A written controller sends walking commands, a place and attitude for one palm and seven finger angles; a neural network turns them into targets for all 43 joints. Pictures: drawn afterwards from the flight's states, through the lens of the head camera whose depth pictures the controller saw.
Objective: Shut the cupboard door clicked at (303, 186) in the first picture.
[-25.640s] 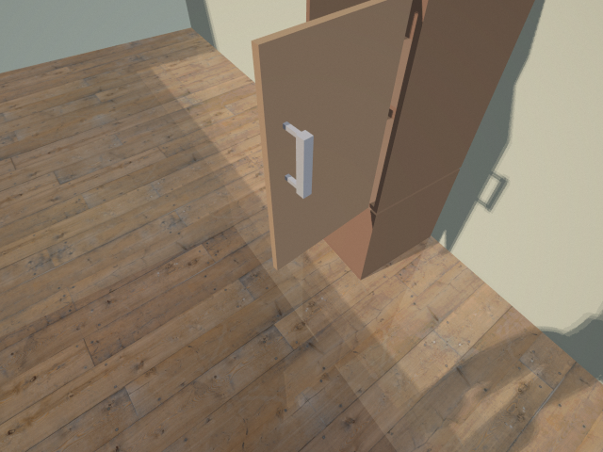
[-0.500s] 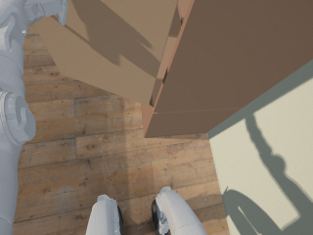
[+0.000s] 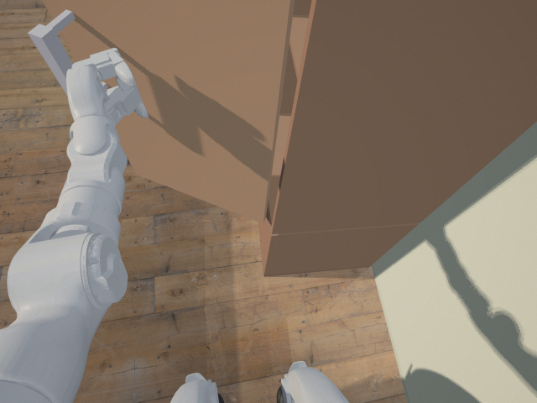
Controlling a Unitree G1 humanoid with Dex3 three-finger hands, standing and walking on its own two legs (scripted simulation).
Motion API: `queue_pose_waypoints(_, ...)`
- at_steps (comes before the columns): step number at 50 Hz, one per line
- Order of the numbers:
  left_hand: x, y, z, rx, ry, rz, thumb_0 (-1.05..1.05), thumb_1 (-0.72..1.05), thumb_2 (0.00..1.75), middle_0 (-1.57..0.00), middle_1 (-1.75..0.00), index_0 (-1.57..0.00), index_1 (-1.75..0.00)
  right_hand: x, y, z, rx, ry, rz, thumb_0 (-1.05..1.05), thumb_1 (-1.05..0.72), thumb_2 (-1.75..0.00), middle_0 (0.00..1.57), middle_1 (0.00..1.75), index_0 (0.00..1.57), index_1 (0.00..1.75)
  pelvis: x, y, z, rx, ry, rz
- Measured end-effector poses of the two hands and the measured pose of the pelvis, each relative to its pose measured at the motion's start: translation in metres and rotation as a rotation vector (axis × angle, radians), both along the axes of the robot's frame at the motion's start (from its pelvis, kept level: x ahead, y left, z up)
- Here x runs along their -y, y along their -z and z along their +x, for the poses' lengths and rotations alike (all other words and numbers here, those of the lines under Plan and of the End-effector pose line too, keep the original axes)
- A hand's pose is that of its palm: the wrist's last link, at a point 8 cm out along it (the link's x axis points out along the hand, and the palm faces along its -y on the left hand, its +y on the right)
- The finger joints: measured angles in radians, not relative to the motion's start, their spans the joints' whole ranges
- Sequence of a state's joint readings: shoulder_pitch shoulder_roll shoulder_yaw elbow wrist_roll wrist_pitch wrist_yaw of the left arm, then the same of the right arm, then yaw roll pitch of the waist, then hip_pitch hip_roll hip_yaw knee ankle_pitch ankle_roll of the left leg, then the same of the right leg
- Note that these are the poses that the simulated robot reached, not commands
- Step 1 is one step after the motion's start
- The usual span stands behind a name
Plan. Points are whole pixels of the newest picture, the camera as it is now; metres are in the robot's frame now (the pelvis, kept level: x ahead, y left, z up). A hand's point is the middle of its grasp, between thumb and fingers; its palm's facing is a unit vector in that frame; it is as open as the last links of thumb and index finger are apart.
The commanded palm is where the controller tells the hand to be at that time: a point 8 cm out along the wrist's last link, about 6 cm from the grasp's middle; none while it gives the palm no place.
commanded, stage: pull the fist back off the door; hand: left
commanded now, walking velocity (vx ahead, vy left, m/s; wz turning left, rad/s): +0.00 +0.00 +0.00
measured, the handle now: (76, 65) +0.63 +0.21 +0.09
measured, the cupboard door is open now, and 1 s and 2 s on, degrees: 62 62 62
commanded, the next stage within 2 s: draw the hand back to the body in 0.38 s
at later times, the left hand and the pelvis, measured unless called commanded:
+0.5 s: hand (138, 136) +0.48 +0.12 +0.10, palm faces +0.09 -1.00 -0.02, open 3.1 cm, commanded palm +0.44 +0.16 +0.10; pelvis -0.01 -0.01 +0.01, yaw +2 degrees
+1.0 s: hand (49, 199) +0.36 +0.18 +0.16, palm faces +0.08 -1.00 -0.03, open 3.1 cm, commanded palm +0.31 +0.23 +0.16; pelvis +0.00 +0.00 +0.04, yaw +2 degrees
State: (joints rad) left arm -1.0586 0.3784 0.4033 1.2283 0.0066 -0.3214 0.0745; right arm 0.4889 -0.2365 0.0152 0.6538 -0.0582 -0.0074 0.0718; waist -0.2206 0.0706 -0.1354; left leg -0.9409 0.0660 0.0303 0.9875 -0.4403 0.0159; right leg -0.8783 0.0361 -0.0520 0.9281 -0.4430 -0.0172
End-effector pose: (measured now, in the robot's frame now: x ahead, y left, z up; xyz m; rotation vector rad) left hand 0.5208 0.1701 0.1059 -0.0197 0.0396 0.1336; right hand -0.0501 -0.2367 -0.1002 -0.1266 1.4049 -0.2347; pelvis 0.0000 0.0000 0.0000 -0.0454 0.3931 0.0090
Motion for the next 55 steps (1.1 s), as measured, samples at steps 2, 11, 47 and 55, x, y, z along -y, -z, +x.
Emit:
queue_pose_waypoints(2,-0.005,-0.003,-0.007,0.033,-0.003,0.036,0.02,0.90,0.90,-1.30,-1.50,-1.30,-1.50,0.006,-0.002,0.005,0.011,-0.008,-0.005,0.00,-0.91,-0.90,0.20,0.30,0.20,0.30,0.002,-0.002,0.002,0.011,0.002,0.005)
queue_pose_waypoints(11,-0.013,0.024,-0.055,-0.013,0.026,0.008,0.01,0.90,0.90,-1.30,-1.50,-1.30,-1.50,0.033,-0.006,0.049,0.062,-0.062,-0.039,0.00,-0.91,-0.90,0.20,0.30,0.20,0.30,0.007,-0.010,0.005,0.065,-0.018,0.016)
queue_pose_waypoints(47,-0.059,-0.040,-0.174,0.141,0.024,0.054,0.02,0.90,0.90,-1.30,-1.50,-1.30,-1.50,0.022,-0.033,0.130,0.398,-0.089,-0.051,0.01,-0.91,-0.90,0.20,0.30,0.20,0.30,0.004,-0.037,0.000,0.261,-0.016,0.031)
queue_pose_waypoints(55,-0.066,-0.059,-0.222,0.102,0.025,0.181,0.01,0.90,0.90,-1.22,-1.41,-1.21,-1.41,0.003,-0.064,0.201,0.615,-0.140,-0.046,0.01,-0.91,-0.90,0.20,0.30,0.20,0.30,-0.003,-0.048,-0.001,0.340,-0.020,0.044)
